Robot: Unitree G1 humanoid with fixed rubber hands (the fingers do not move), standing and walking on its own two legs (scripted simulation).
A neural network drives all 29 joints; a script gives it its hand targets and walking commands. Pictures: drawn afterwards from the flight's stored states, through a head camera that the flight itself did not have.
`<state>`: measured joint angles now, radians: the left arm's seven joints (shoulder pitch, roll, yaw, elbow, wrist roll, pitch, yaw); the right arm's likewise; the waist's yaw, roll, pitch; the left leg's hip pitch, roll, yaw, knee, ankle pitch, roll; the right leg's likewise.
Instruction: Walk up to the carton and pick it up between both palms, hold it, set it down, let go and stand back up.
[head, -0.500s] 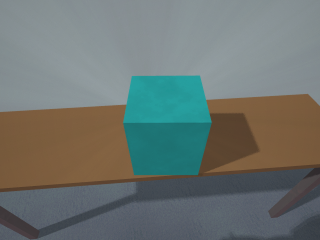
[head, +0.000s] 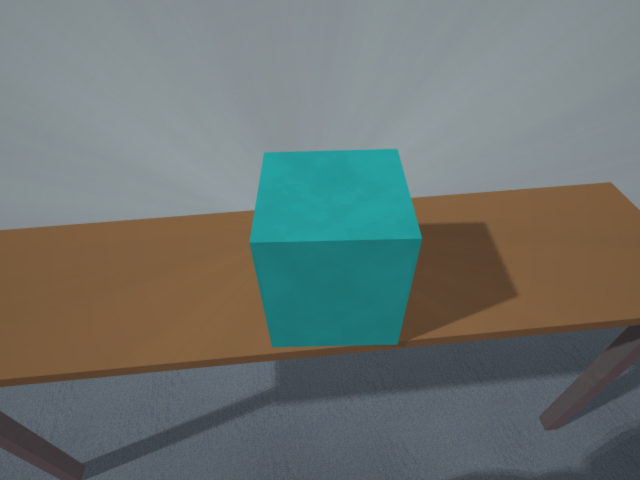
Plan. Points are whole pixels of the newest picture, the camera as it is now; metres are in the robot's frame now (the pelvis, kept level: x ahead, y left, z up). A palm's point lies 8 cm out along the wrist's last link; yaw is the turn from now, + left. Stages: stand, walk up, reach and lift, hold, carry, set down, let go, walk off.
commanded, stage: stand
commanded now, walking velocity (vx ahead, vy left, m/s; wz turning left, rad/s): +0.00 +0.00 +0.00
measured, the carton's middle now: (332, 251) +0.46 +0.01 +0.02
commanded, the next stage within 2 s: none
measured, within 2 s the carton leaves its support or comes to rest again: neither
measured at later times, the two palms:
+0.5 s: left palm out of the picture -0.05 +0.19 -0.15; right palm out of the picture -0.06 -0.20 -0.15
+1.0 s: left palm out of the picture -0.05 +0.19 -0.15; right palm out of the picture -0.06 -0.20 -0.15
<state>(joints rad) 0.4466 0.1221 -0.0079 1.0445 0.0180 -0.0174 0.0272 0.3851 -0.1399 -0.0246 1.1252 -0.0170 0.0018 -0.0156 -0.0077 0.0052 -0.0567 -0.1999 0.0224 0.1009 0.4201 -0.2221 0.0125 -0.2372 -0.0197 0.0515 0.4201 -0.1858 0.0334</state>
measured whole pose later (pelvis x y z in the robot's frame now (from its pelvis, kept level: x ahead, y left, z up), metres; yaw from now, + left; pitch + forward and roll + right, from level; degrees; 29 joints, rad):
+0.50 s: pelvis +0.00 +0.00 +0.00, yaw +0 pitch +0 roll +0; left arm 0.41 0.09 -0.01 1.12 0.01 -0.01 0.03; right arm 0.39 -0.12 -0.01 1.16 -0.02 0.00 -0.03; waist -0.01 0.01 -0.04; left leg -0.21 0.03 0.10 0.44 -0.23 0.01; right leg -0.25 -0.01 0.06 0.43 -0.19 0.03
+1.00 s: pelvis +0.00 +0.00 +0.00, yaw -1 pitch +0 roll +0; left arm 0.38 0.09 -0.01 1.14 0.01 -0.01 0.03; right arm 0.39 -0.10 -0.01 1.16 -0.01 0.00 -0.03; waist -0.01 0.01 -0.02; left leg -0.20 0.03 0.11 0.44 -0.23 0.01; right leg -0.24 -0.01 0.06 0.44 -0.19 0.03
